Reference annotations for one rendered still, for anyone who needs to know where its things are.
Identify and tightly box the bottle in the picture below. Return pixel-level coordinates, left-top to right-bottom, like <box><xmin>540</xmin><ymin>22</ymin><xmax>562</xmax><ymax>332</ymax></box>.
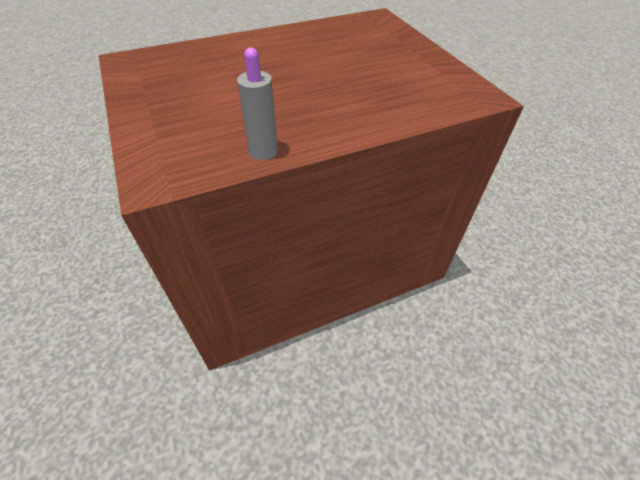
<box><xmin>237</xmin><ymin>47</ymin><xmax>278</xmax><ymax>160</ymax></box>

